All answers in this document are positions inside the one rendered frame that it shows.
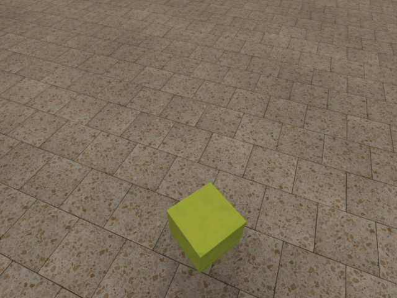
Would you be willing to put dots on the carton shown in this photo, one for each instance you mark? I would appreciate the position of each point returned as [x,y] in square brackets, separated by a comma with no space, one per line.
[205,225]

